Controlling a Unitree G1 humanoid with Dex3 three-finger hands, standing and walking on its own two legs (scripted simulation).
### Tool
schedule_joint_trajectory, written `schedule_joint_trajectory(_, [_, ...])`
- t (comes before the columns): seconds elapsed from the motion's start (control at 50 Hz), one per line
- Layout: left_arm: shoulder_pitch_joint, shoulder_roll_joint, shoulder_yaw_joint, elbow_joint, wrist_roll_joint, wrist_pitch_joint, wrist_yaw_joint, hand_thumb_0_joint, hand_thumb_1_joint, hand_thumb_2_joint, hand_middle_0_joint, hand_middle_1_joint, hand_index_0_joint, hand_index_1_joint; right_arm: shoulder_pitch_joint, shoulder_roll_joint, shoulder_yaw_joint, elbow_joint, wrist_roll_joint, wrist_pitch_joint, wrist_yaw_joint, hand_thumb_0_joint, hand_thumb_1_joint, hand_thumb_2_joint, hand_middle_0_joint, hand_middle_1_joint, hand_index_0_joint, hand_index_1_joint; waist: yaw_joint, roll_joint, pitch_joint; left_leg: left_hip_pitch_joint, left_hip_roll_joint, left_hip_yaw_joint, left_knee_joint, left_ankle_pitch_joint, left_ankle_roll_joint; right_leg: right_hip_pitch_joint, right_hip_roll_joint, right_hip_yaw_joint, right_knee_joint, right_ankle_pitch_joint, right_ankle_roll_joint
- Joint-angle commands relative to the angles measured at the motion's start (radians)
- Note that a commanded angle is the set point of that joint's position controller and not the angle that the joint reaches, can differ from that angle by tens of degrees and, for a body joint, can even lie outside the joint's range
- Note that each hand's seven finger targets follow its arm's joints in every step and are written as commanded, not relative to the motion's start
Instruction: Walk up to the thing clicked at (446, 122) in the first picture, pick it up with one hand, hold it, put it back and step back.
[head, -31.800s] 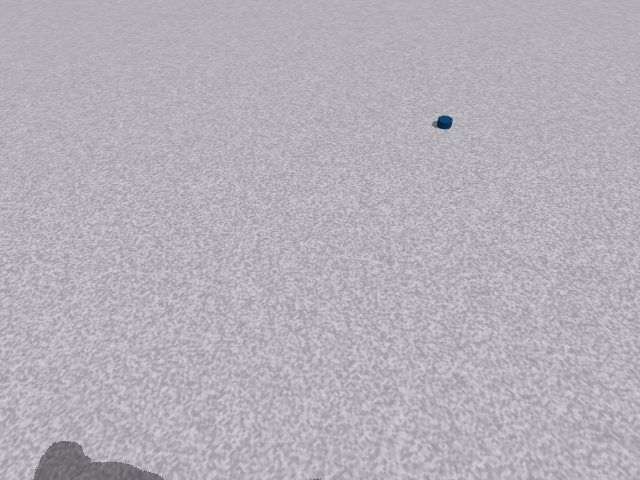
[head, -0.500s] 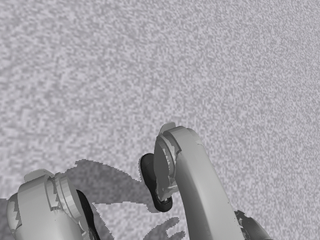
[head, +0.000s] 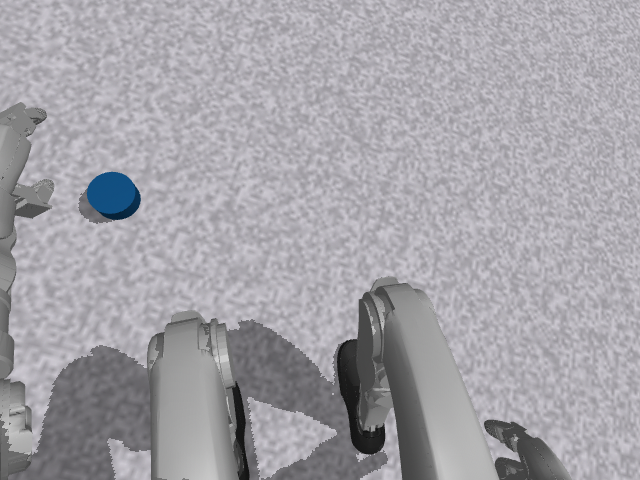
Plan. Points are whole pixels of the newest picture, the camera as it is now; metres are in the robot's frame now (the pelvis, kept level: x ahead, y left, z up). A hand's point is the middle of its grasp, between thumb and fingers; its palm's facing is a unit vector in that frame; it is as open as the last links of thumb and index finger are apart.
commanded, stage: home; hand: left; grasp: from above
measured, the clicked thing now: (114, 196) +0.55 +0.31 -0.38
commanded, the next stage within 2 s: none
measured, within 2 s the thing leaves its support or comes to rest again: neither
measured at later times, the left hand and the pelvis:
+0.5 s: hand out of the picture +0.32 +0.23 +0.09, palm faces +0.03 -0.92 -0.38, open 7.4 cm; pelvis +0.03 -0.01 +0.19, yaw +6 degrees
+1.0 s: hand out of the picture +0.23 +0.20 +0.26, palm faces +0.19 -0.96 -0.20, open 7.4 cm; pelvis +0.09 +0.00 +0.31, yaw +8 degrees
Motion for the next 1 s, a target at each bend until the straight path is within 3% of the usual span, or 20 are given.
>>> schedule_joint_trajectory(0.0, [-0.16, 0.155, 0.035, -0.319, -0.162, 0.043, 0.02, 0.0, 0.9, 0.899, -0.199, -0.298, -0.199, -0.298, 0.151, -0.208, -0.114, -0.048, 0.026, -0.043, -0.029, 0.0, -0.9, -0.9, 0.2, 0.3, 0.2, 0.3, 0.007, 0.257, -0.71, 0.667, 0.002, -0.009, -0.429, 0.083, 0.004, 0.428, 0.056, -0.033, -0.282, 0.12, -0.08])
schedule_joint_trajectory(0.06, [-0.073, 0.06, 0.001, -0.369, -0.254, 0.071, 0.018, 0.0, 0.9, 0.899, -0.199, -0.298, -0.199, -0.298, 0.114, -0.187, -0.123, -0.054, 0.034, -0.077, -0.044, 0.0, -0.9, -0.9, 0.2, 0.3, 0.2, 0.3, 0.011, 0.217, -0.655, 0.729, 0.008, -0.009, -0.495, 0.061, 0.001, 0.474, 0.052, -0.025, -0.355, 0.106, -0.076])
schedule_joint_trajectory(0.14, [0.044, 0.024, 0.031, -0.431, -0.351, 0.105, 0.051, 0.0, 0.9, 0.899, -0.199, -0.298, -0.199, -0.298, 0.075, -0.167, -0.129, -0.08, 0.049, -0.115, -0.065, 0.0, -0.9, -0.9, 0.2, 0.3, 0.2, 0.3, 0.048, 0.191, -0.65, 0.837, 0.01, -0.015, -0.591, 0.078, -0.008, 0.572, 0.044, -0.014, -0.433, 0.119, -0.072])
schedule_joint_trajectory(0.2, [0.151, -0.052, 0.02, -0.433, -0.417, 0.136, 0.078, 0.0, 0.9, 0.899, -0.199, -0.298, -0.199, -0.298, 0.046, -0.145, -0.126, -0.087, 0.058, -0.146, -0.082, 0.0, -0.901, -0.9, 0.2, 0.3, 0.2, 0.3, 0.053, 0.147, -0.607, 0.9, 0.007, -0.004, -0.65, 0.124, -0.013, 0.654, 0.041, -0.002, -0.507, 0.141, -0.072])
schedule_joint_trajectory(0.24, [0.181, -0.062, 0.039, -0.48, -0.462, 0.158, 0.094, 0.0, 0.9, 0.899, -0.199, -0.298, -0.199, -0.298, 0.031, -0.138, -0.128, -0.093, 0.062, -0.166, -0.096, 0.0, -0.9, -0.9, 0.2, 0.3, 0.2, 0.3, 0.069, 0.156, -0.621, 0.947, 0.005, 0.008, -0.685, 0.141, -0.014, 0.718, 0.04, 0.012, -0.557, 0.151, -0.072])
schedule_joint_trajectory(0.3, [0.297, -0.146, 0.015, -0.503, -0.543, 0.198, 0.107, 0.0, 0.9, 0.899, -0.199, -0.299, -0.199, -0.298, -0.005, -0.122, -0.119, -0.1, 0.068, -0.194, -0.115, 0.0, -0.901, -0.9, 0.2, 0.3, 0.2, 0.299, 0.066, 0.106, -0.56, 0.98, 0.002, 0.001, -0.761, 0.094, -0.013, 0.813, 0.04, 0.028, -0.644, 0.123, -0.068])
schedule_joint_trajectory(0.34, [0.358, -0.163, 0.029, -0.551, -0.592, 0.218, 0.117, 0.0, 0.9, 0.899, -0.199, -0.299, -0.199, -0.299, -0.011, -0.111, -0.114, -0.105, 0.071, -0.213, -0.129, 0.0, -0.901, -0.899, 0.2, 0.299, 0.2, 0.299, 0.072, 0.096, -0.543, 1.02, 0.0, 0.013, -0.8, 0.114, -0.013, 0.888, 0.041, 0.038, -0.703, 0.134, -0.067])
schedule_joint_trajectory(0.36, [0.394, -0.163, 0.038, -0.571, -0.611, 0.231, 0.12, 0.0, 0.9, 0.899, -0.199, -0.299, -0.199, -0.298, -0.017, -0.108, -0.111, -0.105, 0.072, -0.219, -0.136, 0.0, -0.901, -0.899, 0.2, 0.299, 0.2, 0.299, 0.084, 0.099, -0.541, 1.05, 0.0, 0.01, -0.828, 0.124, -0.015, 0.922, 0.041, 0.041, -0.724, 0.144, -0.066])
schedule_joint_trajectory(0.42, [0.474, -0.217, 0.027, -0.622, -0.666, 0.266, 0.129, 0.0, 0.9, 0.899, -0.199, -0.299, -0.199, -0.299, -0.021, -0.089, -0.103, -0.109, 0.074, -0.241, -0.156, 0.0, -0.901, -0.899, 0.2, 0.299, 0.2, 0.299, 0.077, 0.069, -0.522, 1.121, 0.001, 0.025, -0.877, 0.2, -0.013, 1.03, 0.045, 0.046, -0.804, 0.21, -0.065])
schedule_joint_trajectory(0.48, [0.548, -0.261, 0.033, -0.665, -0.717, 0.294, 0.139, 0.0, 0.9, 0.899, -0.199, -0.299, -0.199, -0.299, -0.008, -0.078, -0.093, -0.101, 0.072, -0.264, -0.177, 0.0, -0.901, -0.899, 0.2, 0.299, 0.199, 0.299, 0.089, 0.079, -0.495, 1.21, 0.005, 0.026, -0.941, 0.257, -0.018, 1.103, 0.046, 0.045, -0.861, 0.257, -0.065])
schedule_joint_trajectory(0.66, [0.83, -0.379, 0.012, -0.795, -0.798, 0.36, 0.136, 0.0, 0.9, 0.899, -0.199, -0.299, -0.199, -0.299, 0.016, -0.053, -0.068, -0.129, 0.064, -0.323, -0.239, 0.0, -0.901, -0.899, 0.2, 0.299, 0.2, 0.299, 0.104, 0.074, -0.323, 1.406, 0.008, 0.017, -1.166, 0.287, -0.023, 1.302, 0.058, 0.025, -1.07, 0.287, -0.058])
schedule_joint_trajectory(0.68, [0.862, -0.376, 0.02, -0.826, -0.803, 0.365, 0.136, 0.0, 0.9, 0.899, -0.199, -0.299, -0.199, -0.299, 0.022, -0.054, -0.066, -0.139, 0.063, -0.328, -0.243, 0.0, -0.901, -0.899, 0.2, 0.299, 0.2, 0.299, 0.118, 0.07, -0.32, 1.432, 0.007, 0.015, -1.19, 0.296, -0.025, 1.331, 0.058, 0.022, -1.087, 0.296, -0.057])
schedule_joint_trajectory(0.76, [0.993, -0.405, -0.005, -0.927, -0.807, 0.388, 0.133, 0.0, 0.9, 0.899, -0.199, -0.299, -0.199, -0.298, 0.043, -0.039, -0.065, -0.166, 0.058, -0.345, -0.259, 0.0, -0.901, -0.9, 0.2, 0.3, 0.2, 0.3, 0.121, 0.071, -0.269, 1.503, -0.002, 0.048, -1.253, 0.353, -0.024, 1.432, 0.065, 0.017, -1.178, 0.335, -0.057])
schedule_joint_trajectory(0.78, [1.04, -0.424, -0.027, -0.934, -0.807, 0.394, 0.131, 0.0, 0.9, 0.899, -0.199, -0.299, -0.199, -0.299, 0.041, -0.035, -0.062, -0.17, 0.058, -0.349, -0.263, 0.0, -0.901, -0.9, 0.2, 0.3, 0.2, 0.3, 0.121, 0.058, -0.239, 1.509, -0.004, 0.05, -1.269, 0.342, -0.021, 1.441, 0.065, 0.014, -1.199, 0.326, -0.055])
schedule_joint_trajectory(0.86, [1.133, -0.438, -0.036, -1.035, -0.808, 0.411, 0.125, 0.0, 0.9, 0.899, -0.199, -0.298, -0.199, -0.298, 0.037, -0.027, -0.061, -0.196, 0.054, -0.371, -0.274, 0.0, -0.9, -0.9, 0.2, 0.3, 0.2, 0.3, 0.125, 0.034, -0.184, 1.534, -0.008, 0.056, -1.318, 0.321, -0.016, 1.489, 0.069, 0.005, -1.258, 0.304, -0.053])
schedule_joint_trajectory(0.98, [1.201, -0.443, -0.05, -1.115, -0.802, 0.42, 0.103, 0.0, 0.9, 0.899, -0.199, -0.299, -0.199, -0.299, 0.035, -0.031, -0.068, -0.206, 0.045, -0.402, -0.283, 0.0, -0.901, -0.899, 0.2, 0.299, 0.2, 0.299, 0.13, 0.015, -0.113, 1.564, -0.008, 0.057, -1.361, 0.33, -0.015, 1.501, 0.071, -0.01, -1.293, 0.297, -0.05])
